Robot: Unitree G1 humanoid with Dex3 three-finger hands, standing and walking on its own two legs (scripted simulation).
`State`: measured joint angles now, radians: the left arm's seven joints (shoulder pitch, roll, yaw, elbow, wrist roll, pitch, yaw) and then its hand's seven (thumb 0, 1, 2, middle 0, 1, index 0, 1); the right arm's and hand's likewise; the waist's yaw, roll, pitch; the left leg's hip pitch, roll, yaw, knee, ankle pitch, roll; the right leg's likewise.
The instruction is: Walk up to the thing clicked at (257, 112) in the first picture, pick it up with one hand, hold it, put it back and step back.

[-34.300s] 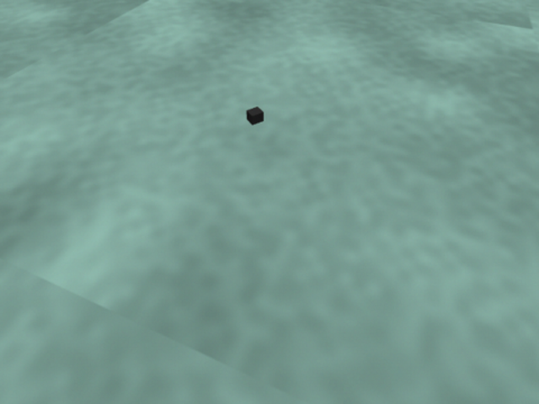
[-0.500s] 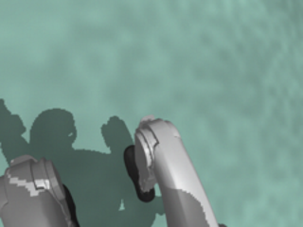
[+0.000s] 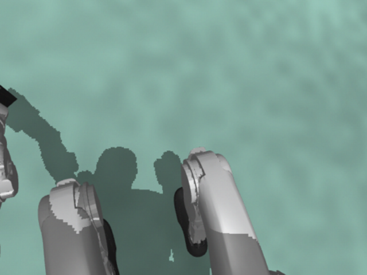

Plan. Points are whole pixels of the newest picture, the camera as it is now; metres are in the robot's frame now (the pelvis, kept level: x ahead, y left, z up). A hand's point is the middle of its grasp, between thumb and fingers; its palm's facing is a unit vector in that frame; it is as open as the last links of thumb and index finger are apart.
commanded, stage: lift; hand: left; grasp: from above
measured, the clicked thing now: out of the picture +0.52 +0.31 -0.16
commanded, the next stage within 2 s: hold in 1.34 s
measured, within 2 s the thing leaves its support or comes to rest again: neither
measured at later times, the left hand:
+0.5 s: hand out of the picture +0.42 +0.30 +0.04, palm faces -0.30 -0.29 -0.91, open 10.1 cm
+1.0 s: hand out of the picture +0.37 +0.27 +0.23, palm faces -0.34 -0.32 -0.88, open 10.1 cm
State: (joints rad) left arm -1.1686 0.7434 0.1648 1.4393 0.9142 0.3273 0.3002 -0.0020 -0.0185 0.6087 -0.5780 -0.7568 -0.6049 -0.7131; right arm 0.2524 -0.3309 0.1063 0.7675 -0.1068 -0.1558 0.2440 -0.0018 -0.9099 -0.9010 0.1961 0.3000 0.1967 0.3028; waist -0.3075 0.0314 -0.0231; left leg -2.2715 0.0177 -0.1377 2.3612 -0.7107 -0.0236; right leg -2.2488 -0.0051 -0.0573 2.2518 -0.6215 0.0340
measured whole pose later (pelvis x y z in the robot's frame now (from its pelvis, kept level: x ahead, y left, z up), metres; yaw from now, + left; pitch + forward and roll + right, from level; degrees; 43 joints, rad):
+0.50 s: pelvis +0.00 -0.01 +0.13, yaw +4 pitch +33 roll -3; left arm -0.78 0.46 0.01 1.03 0.81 0.42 0.21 0.00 -0.06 0.63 -0.62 -0.72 -0.64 -0.68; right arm 0.16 -0.28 0.00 0.73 0.01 -0.08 0.10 0.00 -0.90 -0.90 0.20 0.30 0.20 0.30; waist -0.13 0.07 -0.20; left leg -1.87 0.03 -0.07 1.94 -0.65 -0.02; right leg -1.87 -0.02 -0.03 1.88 -0.59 0.02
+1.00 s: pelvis +0.04 -0.01 +0.32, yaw +6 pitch +20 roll -2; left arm -0.54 0.31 -0.13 0.98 0.74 0.51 0.24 0.00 -0.04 0.62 -0.60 -0.74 -0.63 -0.69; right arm 0.22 -0.24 0.01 0.81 0.06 -0.13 -0.07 0.00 -0.89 -0.90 0.20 0.30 0.20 0.30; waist -0.10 0.04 -0.17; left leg -1.07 0.05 -0.04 1.23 -0.51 -0.03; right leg -1.07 -0.01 -0.03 1.19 -0.47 0.00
